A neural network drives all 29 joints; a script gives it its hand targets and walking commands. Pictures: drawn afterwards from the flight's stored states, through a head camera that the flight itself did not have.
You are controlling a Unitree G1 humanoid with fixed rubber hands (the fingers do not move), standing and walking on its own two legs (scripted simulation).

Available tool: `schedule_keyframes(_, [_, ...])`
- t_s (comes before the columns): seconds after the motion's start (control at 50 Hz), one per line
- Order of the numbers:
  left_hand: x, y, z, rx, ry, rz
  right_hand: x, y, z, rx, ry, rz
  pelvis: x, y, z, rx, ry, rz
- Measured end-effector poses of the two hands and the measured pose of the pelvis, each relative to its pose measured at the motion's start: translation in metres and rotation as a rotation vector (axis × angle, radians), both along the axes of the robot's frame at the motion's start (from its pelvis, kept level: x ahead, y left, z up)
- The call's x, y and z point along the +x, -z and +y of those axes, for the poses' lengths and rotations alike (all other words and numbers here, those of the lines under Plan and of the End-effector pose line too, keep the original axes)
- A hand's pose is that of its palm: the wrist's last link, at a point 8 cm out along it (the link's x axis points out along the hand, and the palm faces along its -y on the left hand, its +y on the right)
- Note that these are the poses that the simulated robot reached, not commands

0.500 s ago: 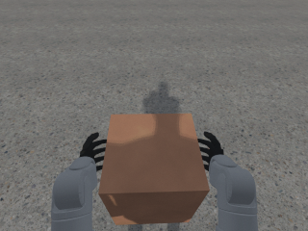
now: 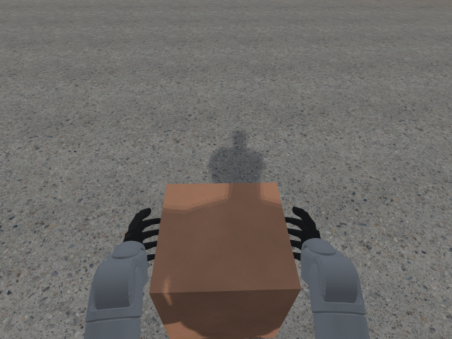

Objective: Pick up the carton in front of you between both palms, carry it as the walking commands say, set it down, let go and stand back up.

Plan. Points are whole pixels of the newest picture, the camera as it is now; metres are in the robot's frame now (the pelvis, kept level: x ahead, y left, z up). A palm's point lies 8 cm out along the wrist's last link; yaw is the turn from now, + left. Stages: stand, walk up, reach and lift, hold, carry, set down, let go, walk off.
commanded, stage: carry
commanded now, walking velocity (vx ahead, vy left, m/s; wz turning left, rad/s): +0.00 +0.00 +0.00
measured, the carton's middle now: (222, 263) +0.29 +0.00 -0.02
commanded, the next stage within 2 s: hold in 1.14 s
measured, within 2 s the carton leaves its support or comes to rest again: neither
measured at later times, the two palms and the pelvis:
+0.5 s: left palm (133, 256) +0.27 +0.16 +0.04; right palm (302, 254) +0.27 -0.14 +0.04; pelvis -0.03 +0.01 +0.00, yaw +0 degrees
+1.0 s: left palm (125, 262) +0.26 +0.17 +0.04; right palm (297, 259) +0.26 -0.13 +0.04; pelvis -0.03 +0.02 +0.00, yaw +0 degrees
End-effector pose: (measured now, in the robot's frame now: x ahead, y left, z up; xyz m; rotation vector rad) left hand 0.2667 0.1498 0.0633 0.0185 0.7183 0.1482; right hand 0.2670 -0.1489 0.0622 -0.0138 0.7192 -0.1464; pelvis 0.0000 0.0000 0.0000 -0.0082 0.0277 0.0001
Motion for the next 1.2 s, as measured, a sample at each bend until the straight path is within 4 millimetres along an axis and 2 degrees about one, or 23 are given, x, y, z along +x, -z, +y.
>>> schedule_keyframes(0.16, [-0.005,0.015,0.002,0.026,0.021,-0.003,-0.005,0.016,0.002,-0.028,-0.020,-0.003,-0.013,-0.001,0.002,0.004,0.001,-0.005])
schedule_keyframes(0.32, [0.002,0.028,0.003,0.034,0.030,-0.029,0.001,0.028,0.004,-0.035,-0.022,-0.029,-0.024,-0.001,0.004,0.007,0.003,-0.005])
schedule_keyframes(0.52, [0.002,0.022,0.008,0.025,0.019,-0.076,0.001,0.022,0.008,-0.025,-0.016,-0.076,-0.027,0.001,0.008,0.005,-0.001,0.001])
schedule_keyframes(0.68, [-0.005,0.025,0.013,0.027,0.016,-0.050,-0.004,0.025,0.013,-0.028,-0.024,-0.050,-0.027,0.002,0.011,0.003,-0.001,-0.004])
schedule_keyframes(1.14, [-0.008,0.025,0.021,0.024,0.016,-0.052,-0.007,0.024,0.021,-0.030,-0.022,-0.052,-0.032,0.002,0.020,0.000,-0.003,-0.010])
schedule_keyframes(1.2, [-0.012,0.025,0.023,0.036,0.025,-0.054,-0.011,0.024,0.023,-0.035,-0.028,-0.056,-0.034,-0.002,0.021,-0.015,-0.037,-0.063])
